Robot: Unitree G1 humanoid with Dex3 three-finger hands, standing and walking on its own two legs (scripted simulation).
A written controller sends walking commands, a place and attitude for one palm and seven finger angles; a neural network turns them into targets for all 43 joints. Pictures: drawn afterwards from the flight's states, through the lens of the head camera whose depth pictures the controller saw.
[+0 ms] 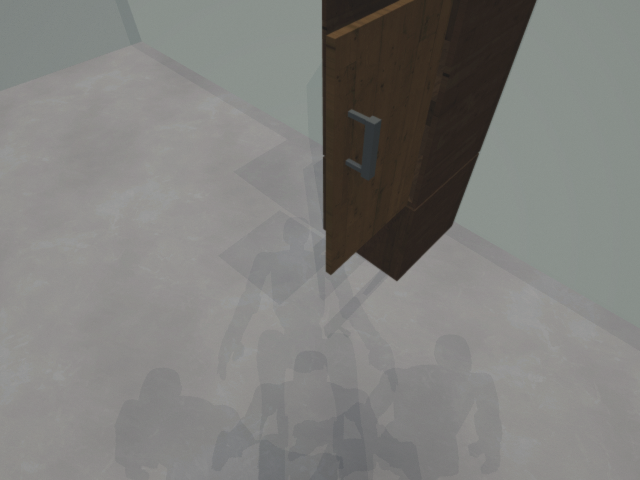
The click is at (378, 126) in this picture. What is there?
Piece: cupboard door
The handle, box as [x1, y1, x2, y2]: [345, 109, 381, 180]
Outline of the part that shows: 351,109 348,111 348,116 365,125 362,164 360,165 350,159 347,159 345,164 360,172 361,176 368,180 374,175 381,120 374,116 371,116 369,118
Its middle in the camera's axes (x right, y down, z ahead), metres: +0.07 -0.17 +0.71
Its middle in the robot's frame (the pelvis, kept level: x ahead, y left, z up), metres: +0.66 -0.04 +0.04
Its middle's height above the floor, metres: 0.83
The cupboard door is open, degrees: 91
